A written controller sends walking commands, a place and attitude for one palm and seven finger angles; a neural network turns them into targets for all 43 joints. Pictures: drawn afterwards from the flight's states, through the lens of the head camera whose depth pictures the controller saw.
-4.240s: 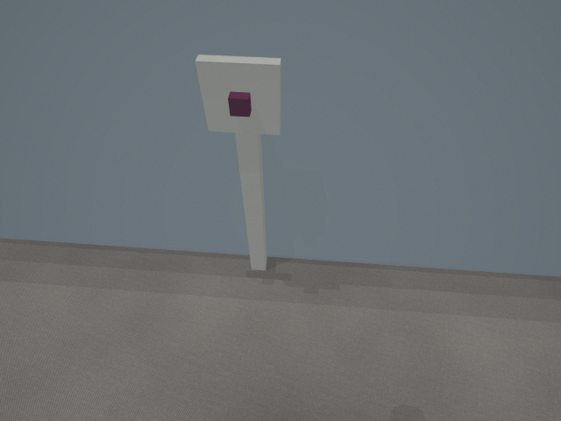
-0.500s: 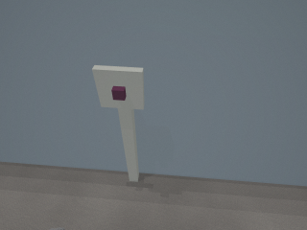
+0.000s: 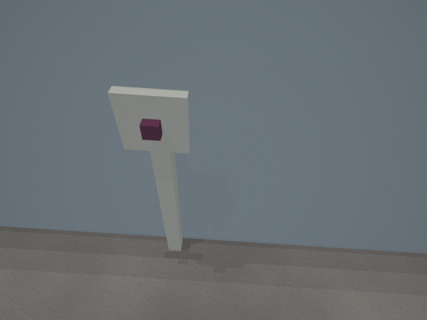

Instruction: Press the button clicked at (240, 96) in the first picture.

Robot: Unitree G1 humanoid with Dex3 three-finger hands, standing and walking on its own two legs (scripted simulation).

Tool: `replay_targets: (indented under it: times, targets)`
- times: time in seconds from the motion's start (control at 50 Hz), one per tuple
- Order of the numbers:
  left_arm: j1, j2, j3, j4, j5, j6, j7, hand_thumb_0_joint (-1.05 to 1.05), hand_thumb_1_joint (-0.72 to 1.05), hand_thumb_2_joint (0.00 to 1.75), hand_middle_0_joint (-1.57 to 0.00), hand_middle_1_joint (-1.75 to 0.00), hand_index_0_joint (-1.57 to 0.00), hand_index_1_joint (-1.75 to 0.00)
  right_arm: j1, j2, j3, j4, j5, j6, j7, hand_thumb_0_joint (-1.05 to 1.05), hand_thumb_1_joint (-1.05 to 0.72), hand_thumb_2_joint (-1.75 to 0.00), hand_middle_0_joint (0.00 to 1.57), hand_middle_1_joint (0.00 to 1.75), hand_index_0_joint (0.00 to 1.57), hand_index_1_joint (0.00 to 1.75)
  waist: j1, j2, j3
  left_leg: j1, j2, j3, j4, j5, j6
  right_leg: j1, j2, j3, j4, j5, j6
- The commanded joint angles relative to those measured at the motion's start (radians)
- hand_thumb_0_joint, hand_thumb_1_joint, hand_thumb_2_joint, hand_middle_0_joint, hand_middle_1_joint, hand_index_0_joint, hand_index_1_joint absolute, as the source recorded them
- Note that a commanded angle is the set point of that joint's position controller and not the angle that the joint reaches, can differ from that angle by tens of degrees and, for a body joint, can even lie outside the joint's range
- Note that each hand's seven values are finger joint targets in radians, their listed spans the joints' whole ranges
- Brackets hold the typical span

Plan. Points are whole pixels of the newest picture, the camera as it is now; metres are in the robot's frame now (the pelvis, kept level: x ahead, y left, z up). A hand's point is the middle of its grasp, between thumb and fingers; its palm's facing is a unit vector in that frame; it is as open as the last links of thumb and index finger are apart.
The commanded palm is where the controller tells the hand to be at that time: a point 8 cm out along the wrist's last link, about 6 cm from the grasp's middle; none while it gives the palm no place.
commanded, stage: come to a stop and stand still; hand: left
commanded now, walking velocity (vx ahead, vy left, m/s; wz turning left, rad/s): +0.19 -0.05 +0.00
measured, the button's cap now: (151, 128) +0.53 +0.19 +0.05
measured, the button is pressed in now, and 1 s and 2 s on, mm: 0 0 0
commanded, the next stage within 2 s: look again from close up in 1.22 s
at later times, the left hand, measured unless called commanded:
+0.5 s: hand out of the picture +0.05 +0.19 -0.17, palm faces +0.03 -0.97 -0.22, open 7.3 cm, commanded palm none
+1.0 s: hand out of the picture -0.05 +0.17 -0.17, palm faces +0.00 -0.99 -0.17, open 7.4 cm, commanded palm none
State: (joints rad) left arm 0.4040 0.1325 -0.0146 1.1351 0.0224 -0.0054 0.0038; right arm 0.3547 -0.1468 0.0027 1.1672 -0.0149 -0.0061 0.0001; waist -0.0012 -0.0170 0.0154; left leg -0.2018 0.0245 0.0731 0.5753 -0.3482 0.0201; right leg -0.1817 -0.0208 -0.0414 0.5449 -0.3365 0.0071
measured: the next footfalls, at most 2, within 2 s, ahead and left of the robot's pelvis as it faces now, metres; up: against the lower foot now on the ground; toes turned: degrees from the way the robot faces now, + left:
none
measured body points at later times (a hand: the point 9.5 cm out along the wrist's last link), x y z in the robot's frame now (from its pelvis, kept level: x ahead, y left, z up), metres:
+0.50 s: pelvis +0.03 +0.01 +0.00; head +0.04 +0.01 +0.45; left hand +0.05 +0.24 -0.15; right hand +0.06 -0.24 -0.15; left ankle -0.01 +0.10 -0.73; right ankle -0.03 -0.12 -0.73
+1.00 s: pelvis -0.03 +0.01 +0.01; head -0.04 +0.01 +0.46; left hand -0.05 +0.23 -0.15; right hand -0.04 -0.22 -0.14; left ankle -0.01 +0.10 -0.73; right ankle -0.03 -0.12 -0.73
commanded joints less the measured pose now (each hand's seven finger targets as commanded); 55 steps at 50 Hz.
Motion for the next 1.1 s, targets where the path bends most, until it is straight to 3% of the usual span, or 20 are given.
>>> replay_targets:
  times: [0.0,0.08,0.12,0.14,0.18,0.2,0.22,0.24,0.26,0.3,0.34,0.38,0.4,0.46,0.5,0.54,0.62,0.76,0.9,1.08]
  targets:
    - [0.066,0.095,0.038,-0.038,-0.002,-0.026,0.021,0.00,0.90,0.90,-0.20,-0.30,-0.20,-0.30,0.050,-0.137,-0.040,-0.030,0.008,-0.034,-0.025,0.00,-0.90,-0.90,0.20,0.30,0.20,0.30,-0.008,0.085,0.081,-0.015,0.135,-0.128,-0.135,0.141,0.062,-0.070,-0.036,0.019,0.000,0.120,-0.061]
    - [0.076,0.044,0.037,-0.042,0.000,-0.032,0.024,0.00,0.90,0.90,-0.20,-0.30,-0.20,-0.30,0.097,-0.134,-0.051,-0.014,0.008,-0.038,-0.041,0.00,-0.90,-0.90,0.20,0.30,0.20,0.30,-0.011,0.137,0.064,0.078,0.195,-0.167,-0.109,0.409,0.108,-0.131,-0.005,-0.034,0.089,0.152,-0.049]
    - [0.113,0.043,0.041,-0.030,-0.001,-0.029,0.034,0.00,0.90,0.90,-0.20,-0.30,-0.20,-0.30,0.066,-0.099,-0.043,-0.028,0.010,-0.031,-0.049,0.00,-0.90,-0.90,0.20,0.30,0.20,0.30,0.011,0.054,0.067,-0.002,0.131,-0.063,-0.002,0.562,0.059,-0.007,-0.043,0.010,0.014,0.375,-0.055]
    - [0.159,0.066,0.048,-0.013,-0.001,-0.030,0.042,0.00,0.90,0.90,-0.20,-0.30,-0.20,-0.30,0.042,-0.073,-0.037,-0.040,0.012,-0.030,-0.051,0.00,-0.90,-0.90,0.20,0.30,0.20,0.30,0.025,-0.043,0.065,-0.087,0.078,-0.009,0.079,0.535,0.022,0.092,-0.087,0.066,-0.004,0.661,-0.066]
    - [0.198,0.105,0.052,0.006,-0.007,-0.033,0.059,0.00,0.90,0.90,-0.20,-0.30,-0.20,-0.30,-0.031,-0.028,-0.025,-0.072,0.018,-0.021,-0.049,0.00,-0.90,-0.90,0.20,0.30,0.20,0.30,0.036,-0.167,0.039,-0.210,0.025,0.032,0.148,0.077,-0.026,0.225,-0.208,0.128,-0.039,1.183,-0.103]
    - [0.172,0.106,0.045,0.001,-0.004,-0.030,0.061,0.00,0.90,0.90,-0.20,-0.30,-0.20,-0.30,-0.052,-0.019,-0.026,-0.081,0.020,-0.014,-0.048,0.00,-0.90,-0.90,0.20,0.30,0.20,0.30,0.030,-0.161,0.042,-0.209,0.026,0.026,0.136,-0.072,-0.030,0.218,-0.231,0.131,-0.049,1.239,-0.117]
    - [0.131,0.113,0.044,-0.017,0.001,-0.025,0.063,0.00,0.90,0.90,-0.20,-0.30,-0.20,-0.30,-0.054,-0.022,-0.031,-0.082,0.022,-0.010,-0.047,0.00,-0.90,-0.90,0.20,0.30,0.20,0.30,0.019,-0.146,0.053,-0.181,0.030,0.023,0.075,-0.084,-0.028,0.188,-0.227,0.121,-0.047,1.206,-0.123]
    - [0.076,0.120,0.043,-0.039,-0.001,-0.020,0.062,0.00,0.90,0.90,-0.20,-0.30,-0.20,-0.30,-0.029,-0.031,-0.038,-0.072,0.025,-0.008,-0.046,0.00,-0.90,-0.90,0.20,0.30,0.20,0.30,-0.011,-0.113,0.050,-0.104,0.033,0.022,-0.035,0.046,-0.025,0.144,-0.197,0.085,-0.014,1.149,-0.105]
    - [0.034,0.122,0.043,-0.062,-0.010,-0.016,0.062,0.00,0.90,0.90,-0.20,-0.30,-0.20,-0.30,0.014,-0.049,-0.043,-0.056,0.023,-0.010,-0.048,0.00,-0.90,-0.90,0.20,0.30,0.20,0.30,-0.032,-0.046,0.010,0.023,0.052,0.008,-0.117,0.388,-0.015,0.084,-0.142,0.046,0.034,1.044,-0.065]
    - [-0.005,0.097,0.046,-0.097,-0.015,-0.010,0.067,0.00,0.90,0.90,-0.20,-0.30,-0.20,-0.30,0.064,-0.103,-0.058,-0.037,0.014,-0.014,-0.058,0.00,-0.90,-0.90,0.20,0.30,0.20,0.30,-0.033,0.104,-0.027,0.187,0.134,-0.030,-0.061,0.962,0.023,-0.017,-0.072,0.006,0.048,0.634,-0.016]
    - [-0.031,0.085,0.047,-0.111,-0.014,-0.001,0.066,0.00,0.90,0.90,-0.20,-0.30,-0.20,-0.30,0.031,-0.127,-0.063,-0.039,0.013,-0.015,-0.059,0.00,-0.90,-0.90,0.20,0.30,0.20,0.30,-0.022,0.147,-0.004,0.251,0.193,-0.087,-0.084,1.152,0.065,-0.091,-0.036,-0.008,0.026,0.219,-0.002]
    - [-0.060,0.090,0.054,-0.114,-0.011,0.001,0.057,0.00,0.90,0.90,-0.20,-0.30,-0.20,-0.30,-0.009,-0.147,-0.068,-0.060,0.009,-0.017,-0.057,0.00,-0.90,-0.90,0.20,0.30,0.20,0.30,-0.013,0.143,0.029,0.237,0.194,-0.094,-0.119,1.064,0.085,-0.091,-0.032,-0.011,-0.020,0.087,-0.004]
    - [-0.056,0.097,0.057,-0.115,-0.009,0.000,0.053,0.00,0.90,0.90,-0.20,-0.30,-0.20,-0.30,-0.035,-0.154,-0.068,-0.073,0.008,-0.018,-0.055,0.00,-0.90,-0.90,0.20,0.30,0.20,0.30,-0.001,0.124,0.034,0.202,0.177,-0.081,-0.121,0.968,0.074,-0.050,-0.040,-0.006,-0.070,0.151,-0.008]
    - [-0.028,0.143,0.058,-0.103,-0.006,-0.012,0.054,0.00,0.90,0.90,-0.20,-0.30,-0.20,-0.30,-0.068,-0.142,-0.061,-0.100,0.011,-0.015,-0.050,0.00,-0.90,-0.90,0.20,0.30,0.20,0.30,0.003,0.005,-0.045,0.113,0.105,-0.041,-0.105,0.653,0.015,0.108,-0.108,0.049,-0.111,0.645,-0.035]
    - [-0.050,0.155,0.051,-0.103,-0.006,-0.012,0.053,0.00,0.90,0.90,-0.20,-0.30,-0.20,-0.30,-0.079,-0.131,-0.053,-0.096,0.010,-0.009,-0.042,0.00,-0.90,-0.90,0.20,0.30,0.20,0.30,-0.002,-0.008,-0.067,0.096,0.095,-0.041,-0.137,0.548,0.000,0.134,-0.128,0.055,-0.103,0.691,-0.042]
    - [-0.082,0.157,0.044,-0.106,-0.007,-0.010,0.051,0.00,0.90,0.90,-0.20,-0.30,-0.20,-0.30,-0.103,-0.149,-0.050,-0.090,0.009,-0.010,-0.037,0.00,-0.90,-0.90,0.20,0.30,0.20,0.30,-0.001,-0.012,-0.053,0.116,0.104,-0.052,-0.171,0.548,0.002,0.107,-0.111,0.045,-0.115,0.596,-0.034]
    - [-0.121,0.176,0.037,-0.095,-0.007,-0.007,0.042,0.00,0.90,0.90,-0.20,-0.30,-0.20,-0.30,-0.136,-0.171,-0.042,-0.079,0.008,-0.011,-0.028,0.00,-0.90,-0.90,0.20,0.30,0.20,0.30,0.005,0.004,0.025,0.080,0.109,-0.074,-0.251,0.365,0.006,0.064,-0.103,0.054,-0.196,0.339,-0.021]
    - [-0.112,0.169,0.024,-0.078,-0.004,-0.006,0.038,0.00,0.90,0.90,-0.20,-0.30,-0.20,-0.30,-0.122,-0.163,-0.031,-0.059,0.008,-0.004,-0.016,0.00,-0.90,-0.90,0.20,0.30,0.20,0.30,0.003,0.002,0.090,0.018,0.098,-0.091,-0.325,0.095,-0.002,0.011,-0.098,0.071,-0.268,0.127,-0.014]
    - [-0.047,0.133,0.021,-0.059,-0.004,-0.007,0.038,0.00,0.90,0.90,-0.20,-0.30,-0.20,-0.30,-0.064,-0.134,-0.031,-0.048,0.007,0.000,-0.016,0.00,-0.90,-0.90,0.20,0.30,0.20,0.30,0.002,0.023,0.102,-0.021,0.094,-0.100,-0.343,-0.014,-0.002,-0.029,-0.093,0.071,-0.273,0.055,-0.014]
    - [0.034,0.081,0.018,-0.032,-0.004,-0.012,0.042,0.00,0.90,0.90,-0.20,-0.30,-0.20,-0.30,0.003,-0.097,-0.034,-0.032,0.009,-0.004,-0.023,0.00,-0.90,-0.90,0.20,0.30,0.20,0.30,0.001,0.026,0.082,-0.034,0.097,-0.107,-0.328,-0.018,0.003,-0.047,-0.082,0.070,-0.245,0.070,-0.020]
